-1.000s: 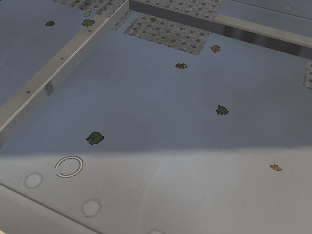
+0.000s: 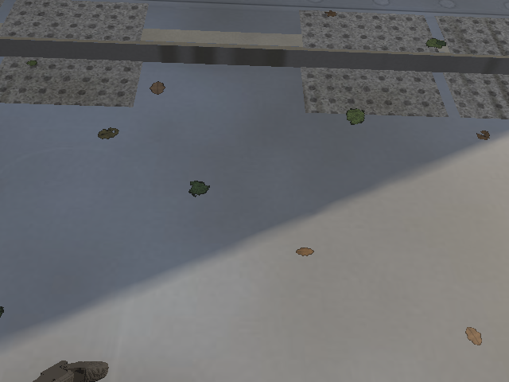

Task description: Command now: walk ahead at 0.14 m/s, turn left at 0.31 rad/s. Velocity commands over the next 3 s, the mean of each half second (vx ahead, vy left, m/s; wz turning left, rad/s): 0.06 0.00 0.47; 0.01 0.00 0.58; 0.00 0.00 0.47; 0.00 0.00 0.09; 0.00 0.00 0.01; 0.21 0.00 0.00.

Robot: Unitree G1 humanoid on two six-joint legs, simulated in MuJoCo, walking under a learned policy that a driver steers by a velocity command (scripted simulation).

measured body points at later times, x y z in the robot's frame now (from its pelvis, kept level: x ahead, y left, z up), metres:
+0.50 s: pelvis +0.12 -0.05 -0.09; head +0.15 -0.06 +0.35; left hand +0.13 +0.24 -0.20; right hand +0.36 -0.26 -0.19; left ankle +0.08 +0.08 -0.62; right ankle +0.17 -0.16 -0.84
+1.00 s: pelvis +0.14 +0.04 -0.05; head +0.15 +0.08 +0.40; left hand +0.21 +0.37 -0.13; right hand +0.40 -0.12 -0.13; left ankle +0.08 +0.14 -0.74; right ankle +0.27 +0.00 -0.76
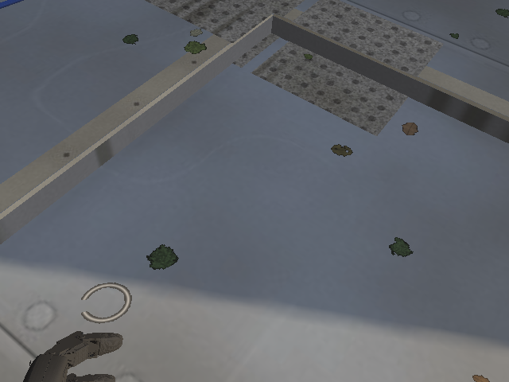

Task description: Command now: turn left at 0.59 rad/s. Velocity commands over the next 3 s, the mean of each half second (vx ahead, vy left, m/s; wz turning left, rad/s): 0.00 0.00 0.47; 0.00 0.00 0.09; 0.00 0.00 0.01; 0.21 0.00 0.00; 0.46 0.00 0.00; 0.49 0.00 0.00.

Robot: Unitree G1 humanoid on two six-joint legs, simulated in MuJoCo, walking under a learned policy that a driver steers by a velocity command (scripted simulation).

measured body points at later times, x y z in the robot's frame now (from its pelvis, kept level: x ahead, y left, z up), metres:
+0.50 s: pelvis +0.02 +0.05 -0.05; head +0.03 +0.07 +0.40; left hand +0.06 +0.35 -0.17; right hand +0.28 -0.11 -0.11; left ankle -0.04 +0.17 -0.69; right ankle +0.10 -0.11 -0.79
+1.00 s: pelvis -0.02 +0.08 -0.05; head -0.01 +0.08 +0.40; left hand -0.01 +0.31 -0.19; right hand +0.16 -0.09 -0.17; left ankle -0.04 +0.17 -0.69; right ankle +0.00 -0.06 -0.79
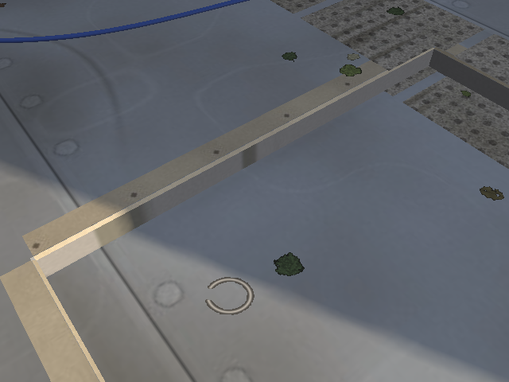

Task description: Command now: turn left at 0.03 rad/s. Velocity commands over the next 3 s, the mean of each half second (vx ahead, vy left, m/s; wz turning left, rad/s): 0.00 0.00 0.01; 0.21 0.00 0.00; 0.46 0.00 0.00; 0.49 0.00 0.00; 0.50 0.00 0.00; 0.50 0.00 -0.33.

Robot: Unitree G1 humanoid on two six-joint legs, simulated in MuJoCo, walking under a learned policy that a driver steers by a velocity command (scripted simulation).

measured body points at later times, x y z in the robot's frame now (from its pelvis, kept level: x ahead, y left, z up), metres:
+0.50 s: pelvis -0.02 +0.02 +0.00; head -0.01 +0.03 +0.45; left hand -0.06 +0.22 -0.16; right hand +0.12 -0.18 -0.12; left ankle +0.00 +0.10 -0.64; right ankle -0.02 -0.14 -0.74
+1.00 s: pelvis +0.07 -0.03 +0.02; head +0.09 -0.04 +0.47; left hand +0.18 +0.19 -0.12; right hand +0.05 -0.29 -0.13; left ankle +0.00 +0.10 -0.64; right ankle +0.11 -0.17 -0.70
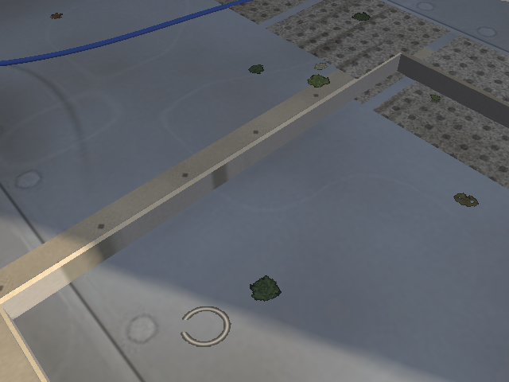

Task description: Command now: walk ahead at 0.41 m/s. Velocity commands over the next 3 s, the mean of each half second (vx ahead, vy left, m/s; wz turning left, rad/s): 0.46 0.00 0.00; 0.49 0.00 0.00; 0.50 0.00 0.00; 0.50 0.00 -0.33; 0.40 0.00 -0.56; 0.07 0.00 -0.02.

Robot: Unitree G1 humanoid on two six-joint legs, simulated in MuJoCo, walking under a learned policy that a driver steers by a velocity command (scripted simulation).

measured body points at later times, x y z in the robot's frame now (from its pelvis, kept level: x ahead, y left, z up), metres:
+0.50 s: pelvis +0.28 -0.04 -0.05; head +0.32 -0.05 +0.40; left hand +0.14 +0.19 -0.17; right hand +0.58 -0.23 -0.10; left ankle +0.44 +0.04 -0.76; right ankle +0.04 -0.14 -0.75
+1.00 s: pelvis +0.58 -0.09 -0.03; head +0.61 -0.10 +0.42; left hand +0.83 +0.13 -0.11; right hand +0.55 -0.36 -0.17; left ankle +0.44 +0.04 -0.76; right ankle +0.71 -0.19 -0.76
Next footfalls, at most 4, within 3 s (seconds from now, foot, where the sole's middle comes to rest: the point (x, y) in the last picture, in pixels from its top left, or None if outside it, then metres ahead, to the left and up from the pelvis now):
0.06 right None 0.08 -0.14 -0.80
0.50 left None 0.48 0.04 -0.80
1.00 right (316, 300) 0.75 -0.20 -0.80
1.56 left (233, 229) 1.03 0.03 -0.80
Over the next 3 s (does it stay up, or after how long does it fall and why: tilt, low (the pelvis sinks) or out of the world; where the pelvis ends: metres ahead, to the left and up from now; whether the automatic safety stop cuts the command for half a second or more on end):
stays up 1.39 -0.26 0.00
